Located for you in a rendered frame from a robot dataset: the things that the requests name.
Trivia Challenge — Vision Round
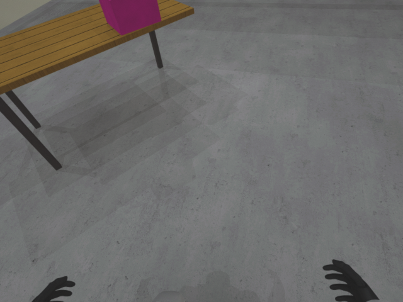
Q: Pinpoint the robot right hand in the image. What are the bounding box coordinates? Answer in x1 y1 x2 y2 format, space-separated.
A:
323 259 379 302

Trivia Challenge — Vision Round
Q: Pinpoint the carton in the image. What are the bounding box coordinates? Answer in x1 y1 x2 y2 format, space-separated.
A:
99 0 161 35

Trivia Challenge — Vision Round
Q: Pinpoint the robot left hand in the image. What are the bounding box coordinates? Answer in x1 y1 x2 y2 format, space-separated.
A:
32 276 75 302

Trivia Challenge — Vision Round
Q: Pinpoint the table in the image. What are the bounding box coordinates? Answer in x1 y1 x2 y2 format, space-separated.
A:
0 0 194 170

